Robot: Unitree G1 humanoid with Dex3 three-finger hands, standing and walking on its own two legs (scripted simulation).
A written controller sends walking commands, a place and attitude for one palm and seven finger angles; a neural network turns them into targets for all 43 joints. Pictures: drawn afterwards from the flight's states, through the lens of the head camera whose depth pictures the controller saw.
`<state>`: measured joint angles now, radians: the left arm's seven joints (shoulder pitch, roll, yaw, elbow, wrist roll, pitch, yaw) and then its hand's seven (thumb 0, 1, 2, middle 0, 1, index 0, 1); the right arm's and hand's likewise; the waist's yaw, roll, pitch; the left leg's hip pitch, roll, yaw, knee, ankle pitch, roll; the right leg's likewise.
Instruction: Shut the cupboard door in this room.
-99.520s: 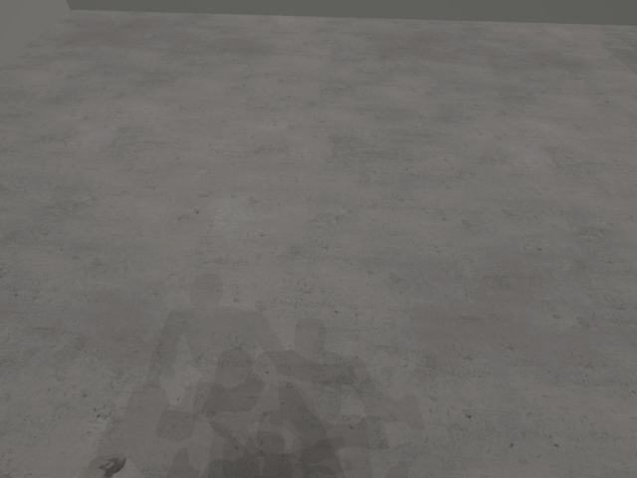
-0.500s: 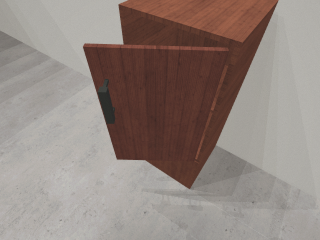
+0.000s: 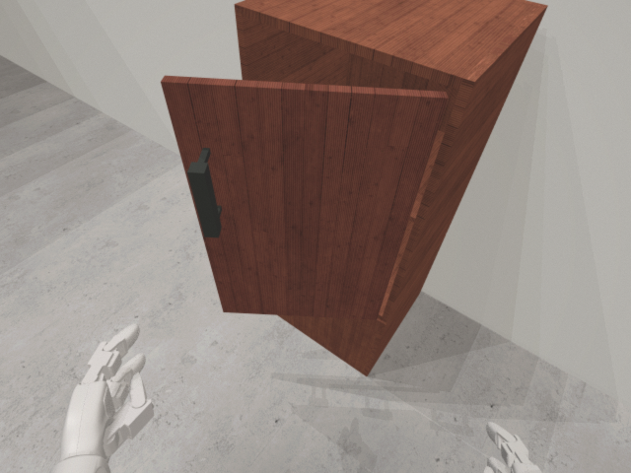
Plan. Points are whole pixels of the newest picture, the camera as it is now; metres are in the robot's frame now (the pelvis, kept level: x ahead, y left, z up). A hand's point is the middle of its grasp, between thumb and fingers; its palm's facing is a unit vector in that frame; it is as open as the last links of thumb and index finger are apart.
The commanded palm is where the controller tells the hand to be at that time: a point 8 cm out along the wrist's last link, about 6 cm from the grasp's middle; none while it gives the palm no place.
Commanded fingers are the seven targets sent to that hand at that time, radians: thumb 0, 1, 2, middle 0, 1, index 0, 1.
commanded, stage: raise the hand and make a fist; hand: left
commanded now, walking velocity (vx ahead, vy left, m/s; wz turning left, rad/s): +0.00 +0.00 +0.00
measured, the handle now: (209, 193) +0.51 +0.20 +0.06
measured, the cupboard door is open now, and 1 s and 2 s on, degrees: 34 34 34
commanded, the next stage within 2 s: bring the fist close to the handle in 1.74 s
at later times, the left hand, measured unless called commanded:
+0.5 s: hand (172, 424) +0.18 +0.18 -0.01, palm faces -0.02 -1.00 -0.04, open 4.9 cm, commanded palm +0.14 +0.23 +0.00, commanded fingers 0.00 0.90 0.90 -0.82 -0.98 -0.82 -0.98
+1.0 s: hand (149, 404) +0.19 +0.20 +0.03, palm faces +0.02 -1.00 -0.03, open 3.1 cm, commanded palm +0.17 +0.25 +0.04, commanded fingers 0.00 0.90 0.90 -1.28 -1.48 -1.28 -1.48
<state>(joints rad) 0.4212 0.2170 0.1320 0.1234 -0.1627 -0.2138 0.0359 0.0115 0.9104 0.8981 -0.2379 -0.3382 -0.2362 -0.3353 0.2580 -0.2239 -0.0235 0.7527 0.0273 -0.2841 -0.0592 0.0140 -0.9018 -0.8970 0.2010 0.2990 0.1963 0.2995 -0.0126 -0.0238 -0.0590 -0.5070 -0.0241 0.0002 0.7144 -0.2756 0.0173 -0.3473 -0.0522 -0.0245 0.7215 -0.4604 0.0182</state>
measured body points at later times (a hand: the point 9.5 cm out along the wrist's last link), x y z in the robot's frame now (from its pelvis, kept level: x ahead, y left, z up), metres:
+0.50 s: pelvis -0.03 -0.03 -0.07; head +0.02 -0.03 +0.38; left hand +0.18 +0.23 +0.00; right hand +0.15 -0.26 -0.15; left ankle +0.05 +0.11 -0.71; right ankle -0.04 -0.14 -0.71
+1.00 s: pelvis -0.02 +0.01 -0.04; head +0.01 +0.02 +0.40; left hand +0.18 +0.25 +0.03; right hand +0.17 -0.22 -0.10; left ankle +0.05 +0.11 -0.71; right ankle -0.04 -0.14 -0.71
